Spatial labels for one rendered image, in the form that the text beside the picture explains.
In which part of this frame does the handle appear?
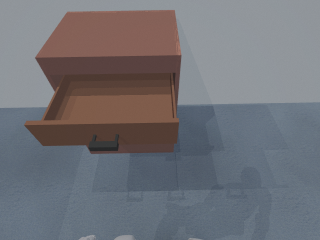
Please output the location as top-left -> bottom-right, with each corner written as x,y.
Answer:
88,134 -> 119,152

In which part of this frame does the drawer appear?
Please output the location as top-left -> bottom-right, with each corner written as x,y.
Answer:
24,73 -> 179,146

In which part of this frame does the cabinet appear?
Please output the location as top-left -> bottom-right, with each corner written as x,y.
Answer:
35,10 -> 182,154

